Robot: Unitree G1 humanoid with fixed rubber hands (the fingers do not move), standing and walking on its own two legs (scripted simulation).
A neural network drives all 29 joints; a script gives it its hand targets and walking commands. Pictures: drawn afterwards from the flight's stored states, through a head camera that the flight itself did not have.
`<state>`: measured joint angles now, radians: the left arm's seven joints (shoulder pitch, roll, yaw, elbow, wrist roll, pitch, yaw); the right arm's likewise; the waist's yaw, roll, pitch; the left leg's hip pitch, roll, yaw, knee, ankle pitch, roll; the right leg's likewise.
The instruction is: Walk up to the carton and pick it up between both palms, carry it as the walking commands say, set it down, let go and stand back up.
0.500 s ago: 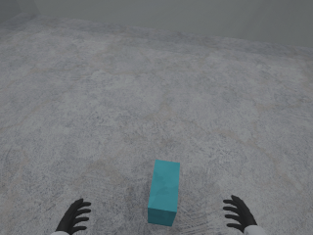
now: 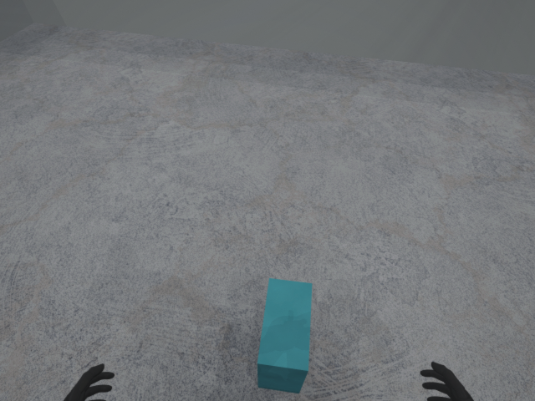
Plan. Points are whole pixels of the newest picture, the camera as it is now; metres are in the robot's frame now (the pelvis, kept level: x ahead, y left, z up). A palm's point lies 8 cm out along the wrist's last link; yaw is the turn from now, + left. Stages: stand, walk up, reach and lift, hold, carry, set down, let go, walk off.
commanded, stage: stand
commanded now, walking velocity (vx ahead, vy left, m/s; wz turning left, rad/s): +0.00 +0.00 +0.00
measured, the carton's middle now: (284, 336) +0.43 -0.06 -0.63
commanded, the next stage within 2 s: none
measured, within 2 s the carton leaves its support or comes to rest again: neither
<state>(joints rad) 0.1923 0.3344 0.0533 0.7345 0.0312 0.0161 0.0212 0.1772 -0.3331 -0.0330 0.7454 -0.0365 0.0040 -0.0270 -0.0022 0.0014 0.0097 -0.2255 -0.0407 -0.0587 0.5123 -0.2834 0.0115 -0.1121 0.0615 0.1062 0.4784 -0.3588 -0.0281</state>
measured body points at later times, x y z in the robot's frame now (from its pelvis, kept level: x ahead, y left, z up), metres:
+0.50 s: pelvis -0.01 +0.01 +0.01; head -0.01 +0.01 +0.46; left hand +0.11 +0.31 -0.10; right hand +0.12 -0.29 -0.10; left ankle -0.01 +0.12 -0.74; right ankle -0.07 -0.11 -0.74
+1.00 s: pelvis -0.03 +0.01 +0.01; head -0.03 +0.01 +0.46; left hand +0.07 +0.32 -0.11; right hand +0.08 -0.30 -0.10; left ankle -0.01 +0.12 -0.74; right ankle -0.07 -0.11 -0.74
